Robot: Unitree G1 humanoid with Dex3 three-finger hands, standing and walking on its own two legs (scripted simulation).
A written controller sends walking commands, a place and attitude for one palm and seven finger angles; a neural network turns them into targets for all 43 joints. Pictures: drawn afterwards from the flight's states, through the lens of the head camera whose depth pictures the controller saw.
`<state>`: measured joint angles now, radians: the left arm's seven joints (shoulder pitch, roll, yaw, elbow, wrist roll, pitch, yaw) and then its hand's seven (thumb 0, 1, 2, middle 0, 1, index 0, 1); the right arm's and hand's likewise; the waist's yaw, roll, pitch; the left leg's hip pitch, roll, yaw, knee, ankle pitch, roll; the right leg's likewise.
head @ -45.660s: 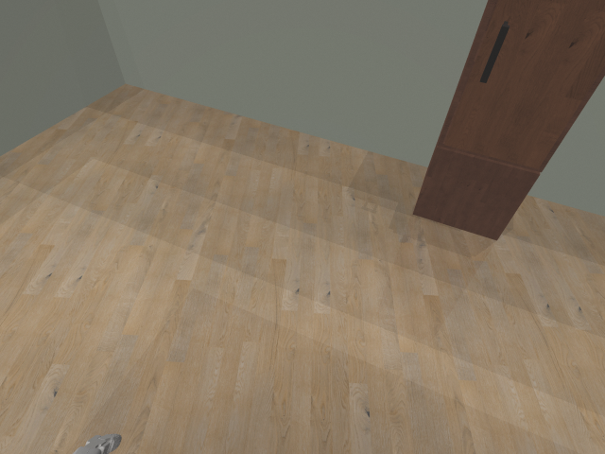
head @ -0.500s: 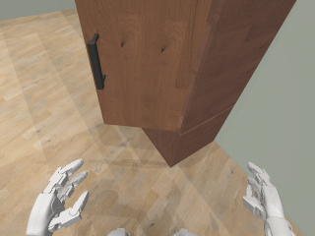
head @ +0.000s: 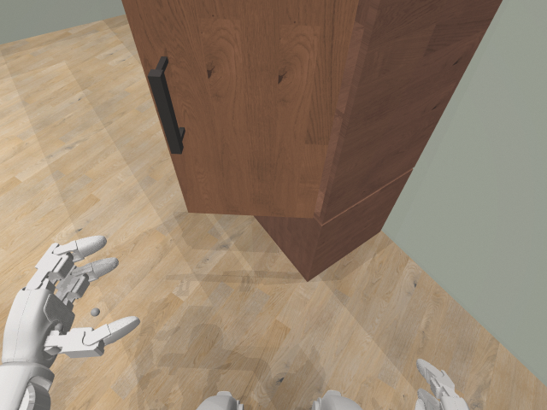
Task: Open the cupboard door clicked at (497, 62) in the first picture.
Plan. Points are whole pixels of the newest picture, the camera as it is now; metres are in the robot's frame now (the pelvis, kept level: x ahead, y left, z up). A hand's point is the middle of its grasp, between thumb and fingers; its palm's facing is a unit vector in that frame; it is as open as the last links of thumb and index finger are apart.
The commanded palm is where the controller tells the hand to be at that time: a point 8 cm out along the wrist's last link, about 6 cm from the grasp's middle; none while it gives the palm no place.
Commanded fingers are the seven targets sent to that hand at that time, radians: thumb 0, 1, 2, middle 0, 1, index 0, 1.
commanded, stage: raise the hand with hooked fingers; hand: left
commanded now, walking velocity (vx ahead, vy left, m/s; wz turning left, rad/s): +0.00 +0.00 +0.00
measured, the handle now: (170, 108) +0.60 +0.22 +0.09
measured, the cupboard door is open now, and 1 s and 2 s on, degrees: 52 52 52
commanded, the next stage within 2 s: move the hooked fingers beside the handle in 1.18 s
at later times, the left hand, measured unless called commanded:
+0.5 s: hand (71, 268) +0.28 +0.27 +0.08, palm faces +0.03 -1.00 -0.04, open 13.9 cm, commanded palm +0.25 +0.32 +0.09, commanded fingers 0.00 -0.50 0.30 -0.30 -1.20 -0.30 -1.20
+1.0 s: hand (70, 237) +0.31 +0.28 +0.10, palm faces +0.03 -1.00 -0.01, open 14.0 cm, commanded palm +0.28 +0.33 +0.11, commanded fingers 0.00 -0.50 0.30 -0.30 -1.20 -0.30 -1.20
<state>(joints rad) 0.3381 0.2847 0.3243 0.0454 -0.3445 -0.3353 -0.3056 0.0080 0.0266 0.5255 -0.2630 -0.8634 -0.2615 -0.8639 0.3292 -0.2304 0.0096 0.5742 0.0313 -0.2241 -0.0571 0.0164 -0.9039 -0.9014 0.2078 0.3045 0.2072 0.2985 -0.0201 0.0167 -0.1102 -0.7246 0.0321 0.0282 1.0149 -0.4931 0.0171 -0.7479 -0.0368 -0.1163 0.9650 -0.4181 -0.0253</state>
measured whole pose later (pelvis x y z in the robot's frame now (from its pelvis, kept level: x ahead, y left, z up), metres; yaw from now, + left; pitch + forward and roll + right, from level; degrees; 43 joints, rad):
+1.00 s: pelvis +0.02 +0.01 +0.03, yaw -1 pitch +8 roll -2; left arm -0.06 0.41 0.44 0.42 -0.35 -0.25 -0.49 -0.01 -0.50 0.30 -0.30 -1.20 -0.30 -1.20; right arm 0.31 -0.28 0.04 0.56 0.03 -0.19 -0.07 0.01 -0.91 -0.90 0.21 0.30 0.21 0.30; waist -0.01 0.00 -0.07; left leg -0.54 0.02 0.04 0.83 -0.44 0.03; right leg -0.57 -0.03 -0.10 0.78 -0.36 -0.01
